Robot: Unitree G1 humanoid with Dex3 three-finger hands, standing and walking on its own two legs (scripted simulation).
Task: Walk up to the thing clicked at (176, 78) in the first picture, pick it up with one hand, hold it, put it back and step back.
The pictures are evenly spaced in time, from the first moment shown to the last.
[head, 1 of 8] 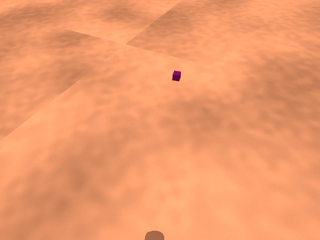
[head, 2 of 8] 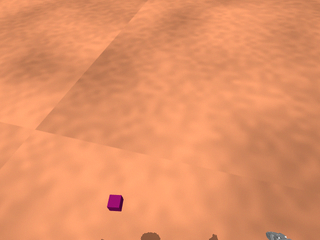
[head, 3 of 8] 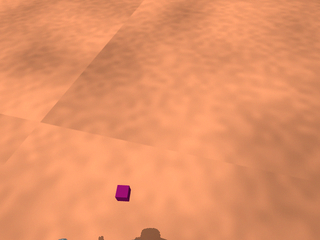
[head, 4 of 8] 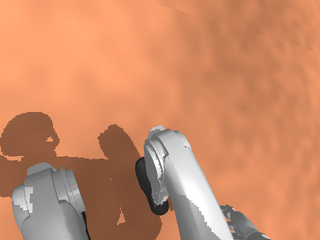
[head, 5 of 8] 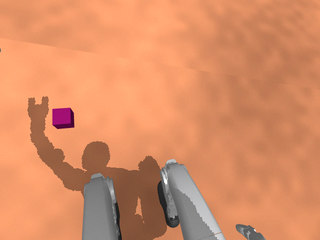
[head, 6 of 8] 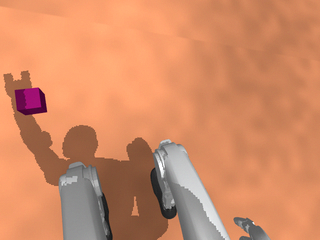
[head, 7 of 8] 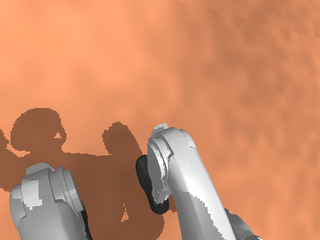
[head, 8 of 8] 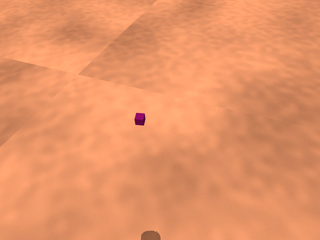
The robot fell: no
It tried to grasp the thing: no
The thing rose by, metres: 0.00
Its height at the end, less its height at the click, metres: +0.00
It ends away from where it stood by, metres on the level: 0.01
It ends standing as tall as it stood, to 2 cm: yes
